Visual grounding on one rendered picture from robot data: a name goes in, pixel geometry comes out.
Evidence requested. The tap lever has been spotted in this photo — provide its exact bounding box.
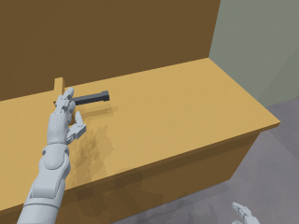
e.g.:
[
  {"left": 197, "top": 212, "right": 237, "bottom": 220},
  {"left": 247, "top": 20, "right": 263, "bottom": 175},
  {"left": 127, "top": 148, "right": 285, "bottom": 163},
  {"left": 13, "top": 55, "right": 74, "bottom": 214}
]
[{"left": 69, "top": 91, "right": 110, "bottom": 105}]

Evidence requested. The robot right hand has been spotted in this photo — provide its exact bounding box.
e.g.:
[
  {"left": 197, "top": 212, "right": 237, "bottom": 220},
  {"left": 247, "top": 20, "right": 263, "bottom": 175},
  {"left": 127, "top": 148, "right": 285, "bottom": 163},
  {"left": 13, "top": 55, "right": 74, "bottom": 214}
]
[{"left": 232, "top": 203, "right": 260, "bottom": 224}]

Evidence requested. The robot left hand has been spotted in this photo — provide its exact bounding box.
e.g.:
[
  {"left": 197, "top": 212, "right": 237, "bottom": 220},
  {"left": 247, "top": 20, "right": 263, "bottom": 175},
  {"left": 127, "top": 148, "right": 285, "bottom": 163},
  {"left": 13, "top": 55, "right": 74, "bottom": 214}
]
[{"left": 47, "top": 87, "right": 87, "bottom": 146}]

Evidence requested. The counter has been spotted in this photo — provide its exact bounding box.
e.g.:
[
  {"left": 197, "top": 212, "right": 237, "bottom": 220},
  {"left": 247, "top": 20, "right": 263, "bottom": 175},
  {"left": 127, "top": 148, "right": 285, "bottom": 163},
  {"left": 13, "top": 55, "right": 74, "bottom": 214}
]
[{"left": 0, "top": 0, "right": 280, "bottom": 224}]

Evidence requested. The left robot forearm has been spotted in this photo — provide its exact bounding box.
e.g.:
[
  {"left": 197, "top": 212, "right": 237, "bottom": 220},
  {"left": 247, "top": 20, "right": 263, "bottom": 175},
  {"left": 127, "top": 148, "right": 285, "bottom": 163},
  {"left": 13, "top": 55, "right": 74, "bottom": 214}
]
[{"left": 17, "top": 143, "right": 71, "bottom": 224}]

